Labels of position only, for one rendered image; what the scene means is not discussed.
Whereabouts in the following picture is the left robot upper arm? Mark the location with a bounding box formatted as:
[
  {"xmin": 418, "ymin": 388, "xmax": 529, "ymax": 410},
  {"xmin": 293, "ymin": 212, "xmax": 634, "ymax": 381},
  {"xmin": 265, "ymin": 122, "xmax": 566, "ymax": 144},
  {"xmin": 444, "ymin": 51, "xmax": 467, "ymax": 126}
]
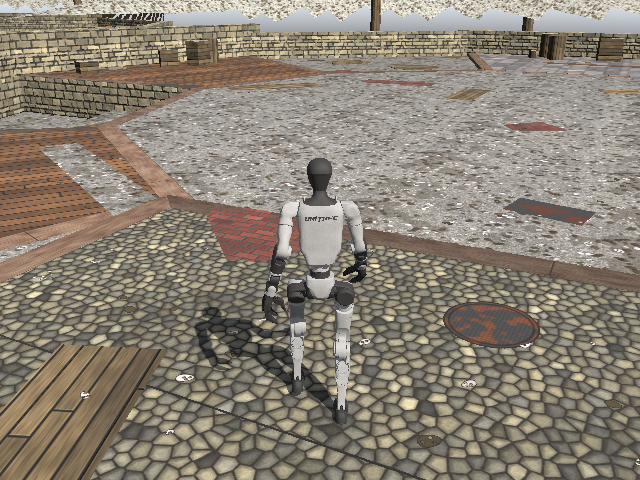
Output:
[{"xmin": 276, "ymin": 201, "xmax": 300, "ymax": 259}]

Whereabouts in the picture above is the right robot hand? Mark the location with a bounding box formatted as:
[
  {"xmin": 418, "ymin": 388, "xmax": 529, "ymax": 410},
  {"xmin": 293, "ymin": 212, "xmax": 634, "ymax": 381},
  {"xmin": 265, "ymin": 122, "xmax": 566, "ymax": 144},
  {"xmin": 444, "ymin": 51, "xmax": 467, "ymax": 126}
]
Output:
[{"xmin": 343, "ymin": 264, "xmax": 367, "ymax": 283}]

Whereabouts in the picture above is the left robot forearm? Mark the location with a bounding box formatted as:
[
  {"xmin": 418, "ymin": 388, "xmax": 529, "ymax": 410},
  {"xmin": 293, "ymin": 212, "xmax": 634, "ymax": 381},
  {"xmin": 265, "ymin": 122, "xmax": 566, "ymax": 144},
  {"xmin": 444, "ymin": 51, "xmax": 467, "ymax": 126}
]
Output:
[{"xmin": 264, "ymin": 244, "xmax": 286, "ymax": 297}]

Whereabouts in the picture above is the right robot shin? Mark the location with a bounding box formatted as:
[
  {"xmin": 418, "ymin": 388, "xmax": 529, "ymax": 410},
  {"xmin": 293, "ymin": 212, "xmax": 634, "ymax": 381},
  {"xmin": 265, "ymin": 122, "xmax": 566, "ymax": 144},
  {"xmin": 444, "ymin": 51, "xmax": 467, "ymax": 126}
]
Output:
[{"xmin": 335, "ymin": 341, "xmax": 350, "ymax": 410}]

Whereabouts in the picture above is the left robot thigh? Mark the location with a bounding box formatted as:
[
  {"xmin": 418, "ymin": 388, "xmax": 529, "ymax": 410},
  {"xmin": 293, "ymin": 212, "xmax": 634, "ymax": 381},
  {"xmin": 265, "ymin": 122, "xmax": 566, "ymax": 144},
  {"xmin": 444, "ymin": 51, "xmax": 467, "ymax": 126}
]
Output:
[{"xmin": 287, "ymin": 278, "xmax": 307, "ymax": 335}]

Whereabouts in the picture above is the right robot upper arm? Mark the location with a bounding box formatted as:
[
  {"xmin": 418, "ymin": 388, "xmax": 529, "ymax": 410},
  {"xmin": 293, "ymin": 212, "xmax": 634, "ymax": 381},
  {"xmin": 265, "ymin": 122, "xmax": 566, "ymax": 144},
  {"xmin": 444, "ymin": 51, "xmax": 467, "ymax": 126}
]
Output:
[{"xmin": 340, "ymin": 201, "xmax": 366, "ymax": 254}]

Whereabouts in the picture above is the right robot forearm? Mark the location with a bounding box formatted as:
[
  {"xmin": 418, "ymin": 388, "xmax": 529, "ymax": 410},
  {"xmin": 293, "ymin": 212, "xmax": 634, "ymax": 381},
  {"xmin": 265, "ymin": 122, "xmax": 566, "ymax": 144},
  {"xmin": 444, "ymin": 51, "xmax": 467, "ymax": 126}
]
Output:
[{"xmin": 354, "ymin": 238, "xmax": 367, "ymax": 270}]

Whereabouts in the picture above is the left robot hand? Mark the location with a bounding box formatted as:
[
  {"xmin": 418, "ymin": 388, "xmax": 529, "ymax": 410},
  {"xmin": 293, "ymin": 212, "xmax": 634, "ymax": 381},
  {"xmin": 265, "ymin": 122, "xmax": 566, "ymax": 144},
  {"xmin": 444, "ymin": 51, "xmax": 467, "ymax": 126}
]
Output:
[{"xmin": 262, "ymin": 294, "xmax": 286, "ymax": 324}]

